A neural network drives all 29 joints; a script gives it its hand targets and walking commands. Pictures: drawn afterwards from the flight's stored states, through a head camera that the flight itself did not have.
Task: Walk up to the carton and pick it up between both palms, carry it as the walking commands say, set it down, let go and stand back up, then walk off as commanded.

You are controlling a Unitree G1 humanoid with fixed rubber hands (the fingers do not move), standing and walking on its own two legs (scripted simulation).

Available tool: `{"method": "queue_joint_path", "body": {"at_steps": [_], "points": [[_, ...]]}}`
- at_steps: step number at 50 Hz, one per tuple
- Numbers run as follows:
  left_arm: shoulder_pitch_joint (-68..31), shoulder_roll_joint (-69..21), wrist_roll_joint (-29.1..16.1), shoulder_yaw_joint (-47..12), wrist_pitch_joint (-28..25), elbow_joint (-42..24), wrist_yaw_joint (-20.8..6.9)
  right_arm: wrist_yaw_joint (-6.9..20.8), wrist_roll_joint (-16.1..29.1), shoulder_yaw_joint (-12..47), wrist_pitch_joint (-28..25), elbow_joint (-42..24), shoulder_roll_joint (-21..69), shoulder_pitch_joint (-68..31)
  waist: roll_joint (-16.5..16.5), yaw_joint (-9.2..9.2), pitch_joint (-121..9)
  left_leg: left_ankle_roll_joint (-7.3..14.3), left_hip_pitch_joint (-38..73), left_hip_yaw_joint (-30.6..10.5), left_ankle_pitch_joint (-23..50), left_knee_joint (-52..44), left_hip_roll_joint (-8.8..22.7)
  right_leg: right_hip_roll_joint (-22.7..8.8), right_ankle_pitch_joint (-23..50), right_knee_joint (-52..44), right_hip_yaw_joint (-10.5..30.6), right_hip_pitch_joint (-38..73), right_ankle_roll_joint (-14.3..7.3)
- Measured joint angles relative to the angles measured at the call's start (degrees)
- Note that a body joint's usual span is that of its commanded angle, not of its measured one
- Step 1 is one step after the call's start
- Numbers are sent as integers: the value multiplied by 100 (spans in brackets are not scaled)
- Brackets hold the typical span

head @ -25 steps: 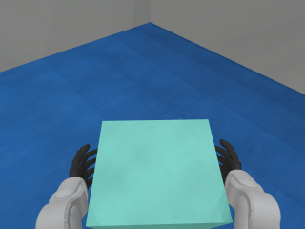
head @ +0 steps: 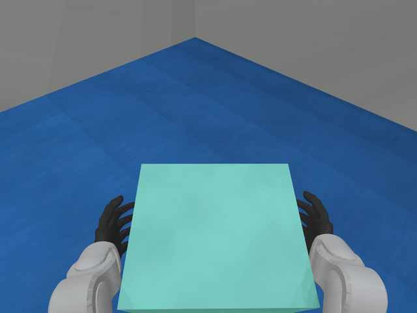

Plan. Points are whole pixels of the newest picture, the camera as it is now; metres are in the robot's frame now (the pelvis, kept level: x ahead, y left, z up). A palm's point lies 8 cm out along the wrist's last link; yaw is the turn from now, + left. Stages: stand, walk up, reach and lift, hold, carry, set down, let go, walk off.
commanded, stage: carry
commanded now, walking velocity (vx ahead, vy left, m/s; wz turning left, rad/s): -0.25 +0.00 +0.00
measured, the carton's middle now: (214, 247) +0.25 +0.00 +0.03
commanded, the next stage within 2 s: none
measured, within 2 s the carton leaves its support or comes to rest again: neither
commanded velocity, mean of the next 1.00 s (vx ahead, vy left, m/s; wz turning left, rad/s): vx -0.25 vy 0.00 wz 0.00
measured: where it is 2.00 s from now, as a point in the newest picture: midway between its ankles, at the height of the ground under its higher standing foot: outside the picture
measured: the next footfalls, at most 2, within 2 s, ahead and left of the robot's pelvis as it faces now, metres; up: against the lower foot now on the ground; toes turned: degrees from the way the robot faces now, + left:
left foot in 0.18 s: +0.05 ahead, +0.10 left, +0.00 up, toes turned +7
right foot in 0.60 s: -0.06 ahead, -0.12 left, +0.00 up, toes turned -7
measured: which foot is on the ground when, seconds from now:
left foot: down 0.00-0.02, up 0.04-0.16, down 0.18-0.60, up 0.62-0.98, down 1.00-1.00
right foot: down 0.00-0.20, up 0.22-0.58, down 0.60-1.00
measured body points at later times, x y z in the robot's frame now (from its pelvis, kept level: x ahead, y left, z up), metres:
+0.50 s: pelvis -0.06 +0.01 +0.00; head -0.05 +0.03 +0.45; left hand +0.18 +0.18 +0.07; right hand +0.19 -0.16 +0.08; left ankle +0.01 +0.10 -0.74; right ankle -0.10 -0.11 -0.69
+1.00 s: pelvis -0.23 +0.01 -0.03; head -0.21 +0.01 +0.42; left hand +0.00 +0.18 +0.05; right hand +0.02 -0.16 +0.05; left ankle -0.26 +0.11 -0.74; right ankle -0.10 -0.12 -0.74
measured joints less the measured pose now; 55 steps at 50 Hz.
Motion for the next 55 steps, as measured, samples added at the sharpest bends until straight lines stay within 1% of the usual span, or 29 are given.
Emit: {"method": "queue_joint_path", "body": {"at_steps": [2, 3, 4, 6, 7, 8, 9, 10, 11, 14, 16, 20, 26, 28, 29, 30, 31, 33, 34, 37, 39, 41, 43, 49, 51, 52, 53, 54, 55], "points": [[0, -1, -21, -15, -24, -25, -8, 0, 0, -4, 1, -86, 0, 32, -1, 2, 3, -42, -183, 22, 118, 461, 36, -2, -16, 0, 3, 61, -16], [0, -2, -24, -27, -25, -29, -12, 0, 0, -8, 1, -120, 0, 59, -4, 1, 2, -89, -274, 12, -8, 661, 29, -10, -18, 0, 3, 96, -60], [-1, -3, -24, -40, -23, -18, -15, 0, 0, -14, 2, -141, 0, 87, -16, 0, 3, -104, -363, 4, -360, 779, 4, -36, -26, -1, 3, 123, -109], [-2, -4, -23, -49, -6, -8, -19, 0, 0, -18, 13, -156, -1, 115, -19, -4, 13, -107, -541, -2, -714, 719, -23, -87, -26, -1, -2, 135, -139], [-2, -4, -21, -49, 2, -12, -18, 0, 0, -19, 21, -156, -2, 111, -16, -6, 39, -111, -571, 4, -651, 492, -21, -102, -26, -2, -5, 143, -136], [-2, -4, -15, -49, 12, -16, -18, 0, 0, -19, 30, -150, -3, 100, -15, -6, 58, -119, -571, 17, -305, 179, -8, -105, -32, -1, -8, 149, -111], [-2, -2, -9, -48, 17, -23, -17, 0, 0, -20, 41, -143, -3, 79, -13, -5, 65, -120, -566, 24, 479, -106, 28, -95, -65, 23, -9, 146, -53], [-1, 3, -4, -38, 11, -16, -15, 0, 0, -20, 46, -111, 1, 44, -25, -5, 69, -80, -554, 33, 874, -166, 44, -94, -133, 130, -7, 108, 6], [-1, 15, -3, -25, -4, 19, -12, 0, 0, -21, 46, -42, 1, -6, -46, -6, 78, 13, -550, 43, 737, -134, 40, -104, -318, 369, -11, 3, 49], [-1, 43, -2, -14, 5, 81, 11, 1, 0, -20, 46, 102, 1, -64, -48, -7, 162, 220, -555, -17, 396, -147, 62, -20, -1359, 1294, -12, -358, 98], [0, 14, -1, 8, 16, 63, 21, 5, 0, -20, 45, 106, 1, -71, -50, -4, 256, 245, -557, -77, 448, -219, 95, 36, -1530, 1547, -7, -476, 98], [-1, -3, -2, 20, 40, 15, 34, 28, 1, -21, 44, 98, 0, -77, -51, -3, 373, 246, -573, -106, 640, -282, 159, 43, -1533, 1899, -4, -563, 98], [-2, -1, -4, 4, 43, -88, 36, 52, 0, -20, 45, -3, 1, -76, -53, -1, 375, 195, -846, -66, 930, -289, 205, 42, -1518, 1823, -1, -560, 98], [-1, 1, -4, 4, 44, -84, 35, 52, 0, -20, 45, 2, 3, -73, -59, 4, 372, 155, -1004, -48, 1046, -261, 210, 40, -1272, 1318, 6, -476, 97], [-1, 1, -5, 4, 47, -88, 33, 52, 0, -18, 45, -5, 4, -65, -63, 7, 371, 127, -1102, -39, 1081, -193, 213, 33, -972, 826, 12, -359, 97], [-2, 1, -5, 5, 51, -122, 30, 52, 0, -10, 44, -36, 3, -64, -89, 7, 374, 99, -1234, -9, 1043, -38, 197, -30, -441, 293, 19, -246, 82], [-2, -2, -6, -2, 20, -87, 27, 52, 0, -20, 33, -21, -2, -75, -45, 1, 468, 77, -1335, -43, 721, 250, 215, -25, -39, 265, 0, -264, 14], [-1, -3, -6, -8, 43, 116, 26, 39, -1, -49, 40, 118, -1, 18, -21, 9, 552, 60, -1595, -323, -366, 1415, 93, -19, -4, 310, 15, -264, -137], [-1, -5, -6, -16, 81, 171, 26, 30, 0, -54, 51, 138, -1, 79, -20, 7, 550, 58, -1709, -420, -534, 2065, 10, -49, -16, 287, 19, -265, -184], [-4, -7, 3, -20, 95, 142, 21, 22, 0, -55, 51, 103, 6, 76, -10, 1, 536, -11, -1768, -476, -555, 3462, -43, -136, 67, 247, 10, -364, -225], [-6, -8, 3, -21, -16, 57, 1, 21, 0, -55, 53, 2, -2, -47, -3, -3, 518, -77, -1705, -504, -563, 3725, -41, -178, 200, 246, 5, -573, -229], [-6, -7, 4, -18, -138, -37, -17, 21, 0, -56, 74, -91, -11, -201, 1, -5, 516, -127, -1557, -513, -606, 3536, -40, -215, 357, 246, 1, -806, -230], [-4, -5, 7, -4, -191, -78, -19, 21, 0, -53, 95, -99, -14, -300, 4, -7, 514, -142, -1333, -506, -724, 3055, -39, -243, 511, 246, -1, -1017, -227], [-3, -6, 27, -1, -79, -63, -14, 22, 0, -45, 121, -39, -15, -246, 6, -11, 511, -143, -577, -407, -796, 1065, -42, -279, 1008, 245, -5, -1566, -120], [-6, 0, 31, 21, -15, -12, -8, 22, 2, -26, 104, 55, -12, -194, -213, -1, 596, -55, -502, -306, -496, 729, -209, -438, 1123, 244, 85, -1623, -69], [25, -3, 40, 27, 28, 42, -3, 22, 1, -19, 105, 140, -9, -146, -266, -2, 595, 19, -501, -292, -369, 699, -252, -471, 800, 287, 93, -1617, -48], [43, -7, 50, 27, 73, 94, 4, 22, 1, -19, 104, 212, -8, -93, -201, -6, 592, 88, -500, -326, -271, 673, -188, -377, 146, 547, 82, -1633, -3], [42, -9, 54, 22, 126, 117, 11, 23, 1, -18, 97, 235, -5, -28, -103, -10, 594, 139, -501, -382, -176, 623, -85, -235, -386, 1089, 75, -1699, 13], [42, -11, 55, 7, 165, 105, 16, 26, 1, -18, 77, 207, 1, 47, -37, -11, 593, 166, -503, -440, -64, 527, 1, -110, -641, 1720, 75, -1773, 15]]}}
